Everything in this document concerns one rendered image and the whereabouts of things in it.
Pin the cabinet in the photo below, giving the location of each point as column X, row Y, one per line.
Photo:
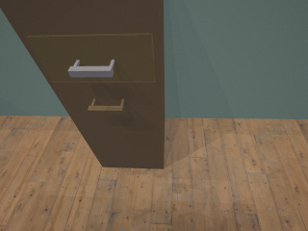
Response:
column 135, row 139

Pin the handle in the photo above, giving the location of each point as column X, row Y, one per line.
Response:
column 105, row 110
column 96, row 71

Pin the drawer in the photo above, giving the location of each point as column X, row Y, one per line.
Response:
column 133, row 54

